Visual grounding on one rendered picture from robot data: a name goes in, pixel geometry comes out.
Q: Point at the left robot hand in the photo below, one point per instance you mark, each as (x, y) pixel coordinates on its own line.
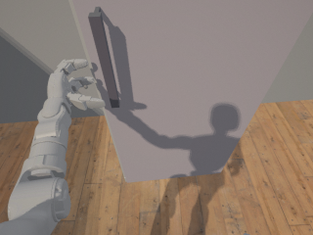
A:
(59, 86)

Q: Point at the robot left upper arm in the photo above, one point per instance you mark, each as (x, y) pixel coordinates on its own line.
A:
(37, 206)

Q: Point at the fridge door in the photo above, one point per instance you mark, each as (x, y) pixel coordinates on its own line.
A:
(189, 74)

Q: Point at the robot left forearm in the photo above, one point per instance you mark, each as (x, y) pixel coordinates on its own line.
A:
(47, 156)

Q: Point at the handle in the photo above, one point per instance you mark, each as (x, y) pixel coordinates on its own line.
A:
(99, 34)

